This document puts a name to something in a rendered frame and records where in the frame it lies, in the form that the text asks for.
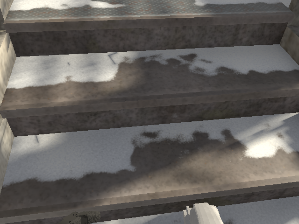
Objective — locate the right robot thigh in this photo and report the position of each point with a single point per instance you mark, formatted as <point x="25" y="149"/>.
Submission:
<point x="201" y="213"/>

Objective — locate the robot left hand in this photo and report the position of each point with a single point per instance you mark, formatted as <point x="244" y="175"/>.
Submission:
<point x="87" y="217"/>

